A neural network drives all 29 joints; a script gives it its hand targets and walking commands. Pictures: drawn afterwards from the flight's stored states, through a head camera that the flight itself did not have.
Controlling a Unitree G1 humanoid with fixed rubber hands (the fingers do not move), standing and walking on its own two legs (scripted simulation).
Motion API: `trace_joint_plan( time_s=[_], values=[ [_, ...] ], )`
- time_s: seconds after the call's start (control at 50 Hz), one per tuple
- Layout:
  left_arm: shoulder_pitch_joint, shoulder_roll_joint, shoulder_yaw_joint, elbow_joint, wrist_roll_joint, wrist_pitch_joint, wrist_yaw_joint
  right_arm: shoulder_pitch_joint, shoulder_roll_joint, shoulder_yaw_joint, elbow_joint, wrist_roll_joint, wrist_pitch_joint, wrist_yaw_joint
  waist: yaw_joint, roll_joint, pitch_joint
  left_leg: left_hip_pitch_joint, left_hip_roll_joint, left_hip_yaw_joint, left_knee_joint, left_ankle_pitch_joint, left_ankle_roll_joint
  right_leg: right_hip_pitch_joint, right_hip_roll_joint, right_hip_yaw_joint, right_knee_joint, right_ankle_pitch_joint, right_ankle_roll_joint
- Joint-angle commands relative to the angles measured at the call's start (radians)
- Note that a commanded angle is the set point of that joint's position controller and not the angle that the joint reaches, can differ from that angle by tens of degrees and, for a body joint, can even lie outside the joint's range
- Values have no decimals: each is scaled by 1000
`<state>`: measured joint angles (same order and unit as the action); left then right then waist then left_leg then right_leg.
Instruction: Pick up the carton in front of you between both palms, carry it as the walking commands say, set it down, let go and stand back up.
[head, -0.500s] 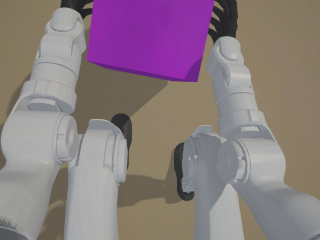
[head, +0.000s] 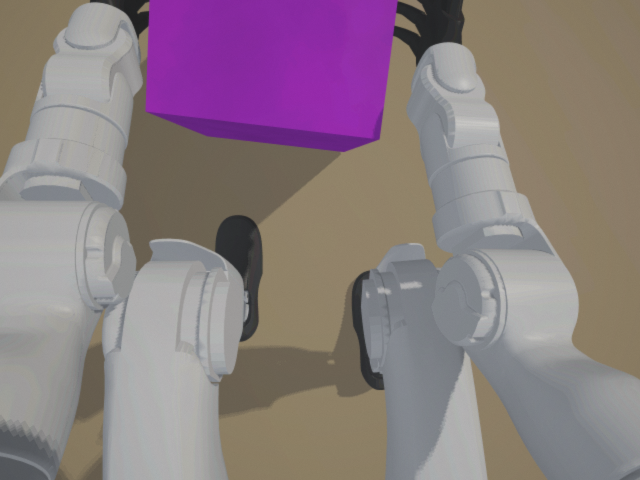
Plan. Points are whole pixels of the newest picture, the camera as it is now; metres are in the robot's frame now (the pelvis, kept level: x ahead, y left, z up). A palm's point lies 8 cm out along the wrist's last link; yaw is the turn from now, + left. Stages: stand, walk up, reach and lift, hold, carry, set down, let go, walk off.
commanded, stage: set down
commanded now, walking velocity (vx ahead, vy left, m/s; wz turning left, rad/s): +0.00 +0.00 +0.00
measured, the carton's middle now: (280, 50) +0.52 +0.09 -0.24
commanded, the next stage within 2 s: let go in 1.80 s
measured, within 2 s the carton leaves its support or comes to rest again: neither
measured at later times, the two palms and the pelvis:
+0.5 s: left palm (121, 27) +0.51 +0.25 -0.18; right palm (441, 57) +0.52 -0.08 -0.17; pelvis +0.00 +0.00 +0.00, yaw +0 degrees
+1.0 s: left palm out of the picture +0.50 +0.28 -0.10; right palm (506, 25) +0.53 -0.10 -0.09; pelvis +0.01 +0.00 +0.04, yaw +1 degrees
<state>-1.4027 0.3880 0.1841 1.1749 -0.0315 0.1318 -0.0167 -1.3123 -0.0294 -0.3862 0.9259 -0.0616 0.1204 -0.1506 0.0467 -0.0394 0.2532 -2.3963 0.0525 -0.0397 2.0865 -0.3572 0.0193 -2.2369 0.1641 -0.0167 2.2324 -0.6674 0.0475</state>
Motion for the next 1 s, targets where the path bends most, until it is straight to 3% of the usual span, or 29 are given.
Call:
trace_joint_plan(
  time_s=[0.0,0.24,0.34,0.4,0.44,0.48,0.52,0.6,0.68,0.76,0.86,0.92,0.98],
  values=[
    [-447,-797,-187,-105,-45,-17,-204,-461,669,283,20,-6,9,209,-20,-5,-898,727,-100,21,-53,67,-2,128,23,-43,-273,94,-42],
    [-399,-641,-110,2,10,-11,-197,-369,545,173,104,-79,25,221,-45,-16,-735,633,-94,2,-58,-21,18,91,3,-31,-273,55,-48],
    [-357,-508,-66,43,30,-27,-178,-331,421,138,124,-97,16,205,-45,-17,-705,635,-85,1,-58,-39,16,109,-9,-32,-269,47,-36],
    [-259,-254,-1,67,26,-65,-120,-264,185,108,127,-77,-10,150,-32,-5,-721,683,-64,10,-54,-27,5,142,-25,-39,-266,50,-18],
    [-174,38,45,78,10,-110,-38,-192,-112,79,119,-40,-46,72,-24,18,-744,728,-40,14,-49,8,-9,168,-43,-38,-266,68,-5],
    [-164,160,30,81,-51,-153,24,-209,-245,112,78,35,-84,16,-9,30,-809,776,-27,8,-34,82,-15,201,-56,-22,-253,115,7],
    [-184,181,-6,77,-122,-183,39,-240,-248,190,43,117,-108,4,1,19,-878,818,-22,-6,-12,177,-13,218,-68,-15,-238,186,15],
    [-194,186,-82,41,-221,-206,24,-266,-214,317,-17,239,-119,13,6,-12,-946,840,-14,-20,15,274,2,237,-85,-8,-226,258,21],
    [-191,229,-101,-34,-260,-200,16,-221,-252,331,-82,272,-107,2,-2,6,-1078,943,-10,-15,19,332,0,284,-87,-16,-231,290,21],
    [-130,274,-74,-121,-236,-170,19,-128,-273,303,-146,258,-82,-23,5,35,-1240,1090,-15,7,-9,338,-6,334,-75,-39,-259,269,21],
    [-92,277,-19,-311,-158,-108,25,-71,-247,259,-305,242,-31,-50,30,94,-1384,1220,-38,59,-102,257,-5,393,-48,-61,-348,193,3],
    [-87,238,6,-345,-112,-68,20,-58,-234,218,-296,217,2,-55,16,119,-1281,1164,-47,71,-171,166,-7,355,-41,-59,-410,121,-5],
    [-67,186,17,-309,-80,-54,8,-36,-223,176,-222,181,4,-45,-11,132,-1141,1081,-47,59,-223,110,-10,277,-43,-59,-456,85,-3]
  ],
)
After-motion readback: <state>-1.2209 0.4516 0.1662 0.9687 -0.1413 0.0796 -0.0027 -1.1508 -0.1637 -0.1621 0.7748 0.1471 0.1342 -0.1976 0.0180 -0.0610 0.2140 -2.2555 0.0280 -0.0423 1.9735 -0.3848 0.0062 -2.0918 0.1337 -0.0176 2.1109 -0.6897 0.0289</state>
